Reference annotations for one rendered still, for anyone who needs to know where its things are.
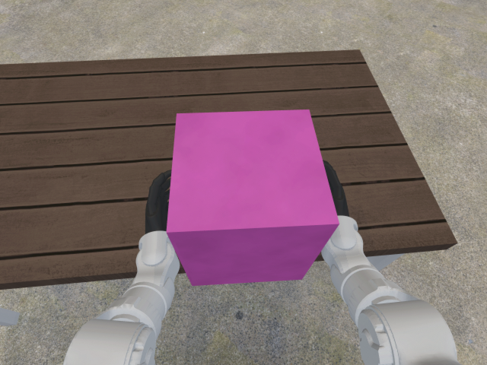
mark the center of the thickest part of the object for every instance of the left robot hand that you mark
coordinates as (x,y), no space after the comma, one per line
(157,206)

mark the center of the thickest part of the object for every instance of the robot right upper arm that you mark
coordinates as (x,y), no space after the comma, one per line
(404,333)

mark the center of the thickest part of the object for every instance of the robot left upper arm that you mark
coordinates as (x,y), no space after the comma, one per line
(111,342)

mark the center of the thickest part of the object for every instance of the left robot forearm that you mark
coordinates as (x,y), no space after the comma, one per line
(150,295)

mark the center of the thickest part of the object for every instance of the right robot forearm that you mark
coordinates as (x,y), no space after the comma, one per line
(358,282)

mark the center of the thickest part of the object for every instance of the table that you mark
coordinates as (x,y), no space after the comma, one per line
(81,143)

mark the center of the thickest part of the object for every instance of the right robot hand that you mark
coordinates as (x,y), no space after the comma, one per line
(336,190)

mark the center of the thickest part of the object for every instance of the carton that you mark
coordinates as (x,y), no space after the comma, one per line
(249,196)

